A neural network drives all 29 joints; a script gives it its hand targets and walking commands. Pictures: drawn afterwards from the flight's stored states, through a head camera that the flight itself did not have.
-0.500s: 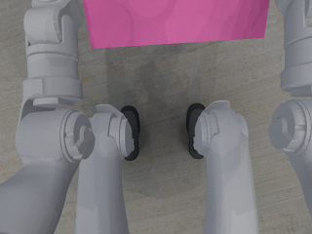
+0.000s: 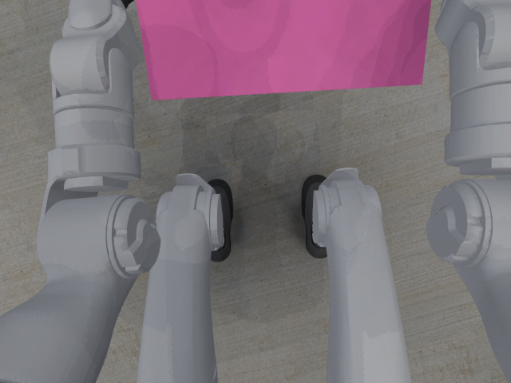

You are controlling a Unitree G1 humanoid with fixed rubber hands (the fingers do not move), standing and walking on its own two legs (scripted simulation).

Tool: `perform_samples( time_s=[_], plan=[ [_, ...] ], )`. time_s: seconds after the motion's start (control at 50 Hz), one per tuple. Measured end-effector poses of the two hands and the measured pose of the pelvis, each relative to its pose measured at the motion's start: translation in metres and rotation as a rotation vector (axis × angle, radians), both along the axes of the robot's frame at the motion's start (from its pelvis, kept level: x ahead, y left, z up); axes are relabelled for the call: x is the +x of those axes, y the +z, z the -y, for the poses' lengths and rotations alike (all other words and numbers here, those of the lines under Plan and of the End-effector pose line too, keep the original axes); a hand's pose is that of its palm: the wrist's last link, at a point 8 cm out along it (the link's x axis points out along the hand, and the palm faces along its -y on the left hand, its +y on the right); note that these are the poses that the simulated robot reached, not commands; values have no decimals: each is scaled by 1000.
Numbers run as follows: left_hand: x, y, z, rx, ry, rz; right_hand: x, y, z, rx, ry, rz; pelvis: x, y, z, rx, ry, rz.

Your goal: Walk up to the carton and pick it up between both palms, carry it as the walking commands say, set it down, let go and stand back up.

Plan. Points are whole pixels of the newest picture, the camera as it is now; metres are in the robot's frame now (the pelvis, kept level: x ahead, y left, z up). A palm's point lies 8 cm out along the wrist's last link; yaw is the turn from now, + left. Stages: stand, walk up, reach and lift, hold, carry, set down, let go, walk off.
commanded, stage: reach and lift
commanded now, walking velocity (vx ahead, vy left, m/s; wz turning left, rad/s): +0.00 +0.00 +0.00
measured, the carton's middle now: out of the picture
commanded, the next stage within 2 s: none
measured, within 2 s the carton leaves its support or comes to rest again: neither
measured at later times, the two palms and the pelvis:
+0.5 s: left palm out of the picture +0.53 +0.17 +0.01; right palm out of the picture +0.53 -0.20 +0.02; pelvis +0.05 +0.00 +0.05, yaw +0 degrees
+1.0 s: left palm out of the picture +0.51 +0.18 +0.08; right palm out of the picture +0.52 -0.20 +0.10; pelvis +0.11 +0.00 +0.15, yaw -1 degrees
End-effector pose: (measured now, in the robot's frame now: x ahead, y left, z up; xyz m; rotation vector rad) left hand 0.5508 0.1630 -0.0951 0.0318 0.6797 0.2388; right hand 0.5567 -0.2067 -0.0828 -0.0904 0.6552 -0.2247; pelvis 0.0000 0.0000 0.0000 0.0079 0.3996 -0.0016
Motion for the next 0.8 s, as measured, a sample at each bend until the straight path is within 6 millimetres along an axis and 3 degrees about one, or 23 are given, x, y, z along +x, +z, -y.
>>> perform_samples(
  time_s=[0.28, 0.44, 0.64, 0.8],
  plan=[
    [-11, 46, -4, -10, 3, -14, -11, 48, -4, -7, 2, -14, 7, 29, -1, -2, -1, -32],
    [-20, 83, -6, -22, 4, -62, -20, 84, -5, 16, -7, -61, 35, 42, 0, -3, 0, -237],
    [-29, 140, -11, -67, -28, -67, -31, 143, -1, 83, 52, -66, 67, 89, -2, -6, -1, -317],
    [-30, 161, -18, -93, -52, -68, -28, 167, -3, 101, 64, -63, 84, 124, -4, -13, 3, -312]
  ],
)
